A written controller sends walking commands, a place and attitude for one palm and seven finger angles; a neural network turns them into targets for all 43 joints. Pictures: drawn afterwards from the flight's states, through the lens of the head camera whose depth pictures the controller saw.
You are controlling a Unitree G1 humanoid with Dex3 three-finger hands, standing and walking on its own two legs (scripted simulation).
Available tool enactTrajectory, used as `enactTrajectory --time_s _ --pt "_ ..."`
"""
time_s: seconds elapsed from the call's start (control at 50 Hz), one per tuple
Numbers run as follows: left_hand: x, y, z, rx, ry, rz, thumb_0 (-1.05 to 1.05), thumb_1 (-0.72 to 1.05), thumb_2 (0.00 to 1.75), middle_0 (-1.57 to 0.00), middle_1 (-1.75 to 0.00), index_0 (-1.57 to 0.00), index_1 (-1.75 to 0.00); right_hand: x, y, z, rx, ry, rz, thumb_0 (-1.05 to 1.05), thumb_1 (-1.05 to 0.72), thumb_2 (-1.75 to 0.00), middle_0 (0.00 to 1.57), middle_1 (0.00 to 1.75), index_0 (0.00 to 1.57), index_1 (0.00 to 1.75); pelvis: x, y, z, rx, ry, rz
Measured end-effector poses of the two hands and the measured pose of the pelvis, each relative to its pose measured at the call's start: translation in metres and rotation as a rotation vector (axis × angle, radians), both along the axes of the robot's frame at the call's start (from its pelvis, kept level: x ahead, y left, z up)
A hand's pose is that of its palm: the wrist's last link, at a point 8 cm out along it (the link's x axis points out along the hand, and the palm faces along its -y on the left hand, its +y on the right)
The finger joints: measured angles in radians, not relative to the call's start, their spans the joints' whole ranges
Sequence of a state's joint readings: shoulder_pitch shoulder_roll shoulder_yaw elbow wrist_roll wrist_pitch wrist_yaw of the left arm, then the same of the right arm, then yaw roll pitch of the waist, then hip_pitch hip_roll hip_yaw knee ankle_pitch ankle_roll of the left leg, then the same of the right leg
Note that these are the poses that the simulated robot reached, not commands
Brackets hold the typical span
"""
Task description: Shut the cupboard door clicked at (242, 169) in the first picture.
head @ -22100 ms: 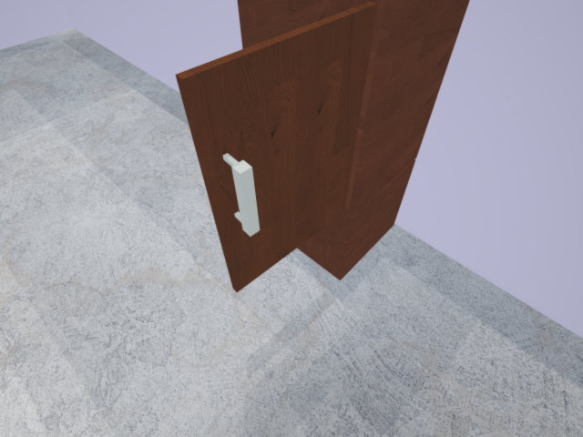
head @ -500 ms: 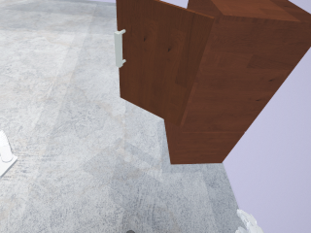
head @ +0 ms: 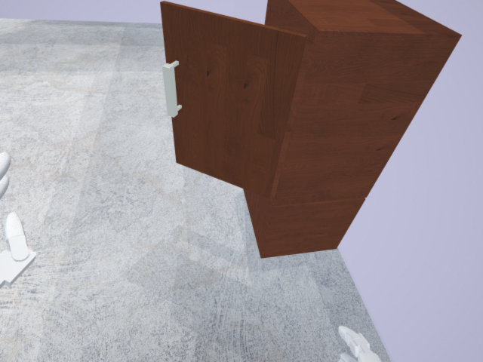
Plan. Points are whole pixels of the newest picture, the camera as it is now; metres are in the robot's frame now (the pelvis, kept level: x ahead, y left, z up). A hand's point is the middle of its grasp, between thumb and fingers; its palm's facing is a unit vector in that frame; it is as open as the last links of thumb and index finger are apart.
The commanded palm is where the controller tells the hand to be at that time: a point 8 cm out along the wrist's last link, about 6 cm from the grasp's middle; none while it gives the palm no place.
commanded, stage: stop stepping back and stand still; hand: left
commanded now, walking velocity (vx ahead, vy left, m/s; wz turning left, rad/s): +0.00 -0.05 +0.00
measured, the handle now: (174, 89) +0.90 +0.24 +0.00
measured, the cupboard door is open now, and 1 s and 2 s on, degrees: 55 55 55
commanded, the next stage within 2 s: let the arm hang, fingers relaxed in 0.68 s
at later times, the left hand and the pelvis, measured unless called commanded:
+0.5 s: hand (72, 242) +0.23 +0.23 +0.15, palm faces +0.47 -0.78 -0.42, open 7.4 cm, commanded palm +0.17 +0.26 +0.17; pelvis +0.03 -0.04 -0.01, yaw +1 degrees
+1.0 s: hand out of the picture +0.16 +0.19 -0.14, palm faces +0.03 -0.96 -0.30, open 7.4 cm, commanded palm none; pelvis +0.02 -0.02 -0.02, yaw +2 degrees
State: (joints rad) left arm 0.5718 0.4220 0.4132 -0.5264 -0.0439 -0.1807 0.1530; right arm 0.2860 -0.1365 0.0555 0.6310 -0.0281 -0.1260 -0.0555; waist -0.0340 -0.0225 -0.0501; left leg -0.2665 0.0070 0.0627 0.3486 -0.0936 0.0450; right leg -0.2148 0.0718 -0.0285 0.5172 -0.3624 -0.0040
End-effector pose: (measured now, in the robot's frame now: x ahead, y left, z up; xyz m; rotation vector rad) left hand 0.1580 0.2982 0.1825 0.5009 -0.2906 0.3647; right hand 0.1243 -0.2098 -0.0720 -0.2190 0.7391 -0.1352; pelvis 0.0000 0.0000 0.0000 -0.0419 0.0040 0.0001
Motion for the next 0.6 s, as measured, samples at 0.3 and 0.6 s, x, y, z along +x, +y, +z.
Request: enactTrajectory --time_s 0.3,0.6 --pt "-0.002 -0.02 -0.018 -0.02 0.081 0.102 0.01 0.89 0.9 -0.21 -0.3 -0.21 -0.3 0.02 -0.055 -0.021 -0.026 0.033 -0.032 0.01 -0.9 -0.9 0.2 0.3 0.21 0.3 0.014 -0.024 -0.01 0.024 0.003 0.01" --pt "0.037 -0.037 -0.014 0.016 0.063 0.073 0.01 0.89 0.9 -0.21 -0.3 -0.21 -0.3 0.065 -0.063 -0.017 0.0 -0.008 -0.03 0.01 -0.9 -0.9 0.2 0.3 0.21 0.3 0.036 -0.038 -0.012 0.043 0.014 0.002"
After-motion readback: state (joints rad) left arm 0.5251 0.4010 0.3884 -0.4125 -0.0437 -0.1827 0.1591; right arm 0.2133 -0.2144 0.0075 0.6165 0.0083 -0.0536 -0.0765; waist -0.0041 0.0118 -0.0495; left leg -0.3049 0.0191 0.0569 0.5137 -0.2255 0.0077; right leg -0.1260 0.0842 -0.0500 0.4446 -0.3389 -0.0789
